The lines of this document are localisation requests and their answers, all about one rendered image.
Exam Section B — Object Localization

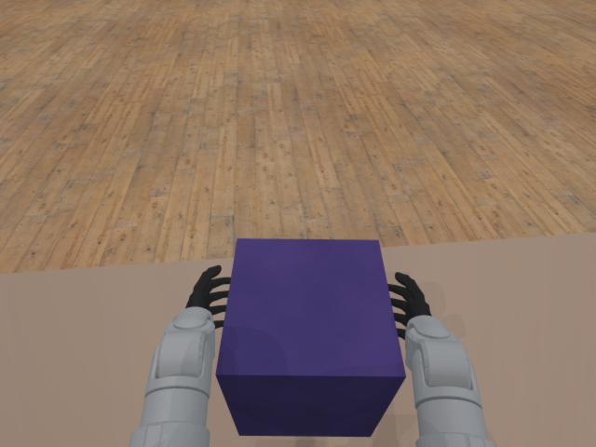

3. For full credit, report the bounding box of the carton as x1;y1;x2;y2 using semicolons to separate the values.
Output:
215;238;406;437

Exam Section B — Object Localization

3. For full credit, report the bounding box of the robot left forearm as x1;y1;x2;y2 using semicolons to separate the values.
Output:
129;306;215;447

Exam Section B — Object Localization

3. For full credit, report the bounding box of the robot left hand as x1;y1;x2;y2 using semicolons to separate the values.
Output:
186;265;231;329

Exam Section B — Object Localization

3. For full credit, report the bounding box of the robot right forearm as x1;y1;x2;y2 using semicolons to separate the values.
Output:
405;315;497;447

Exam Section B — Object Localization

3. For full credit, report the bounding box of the robot right hand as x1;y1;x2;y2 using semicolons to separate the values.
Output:
387;272;432;340

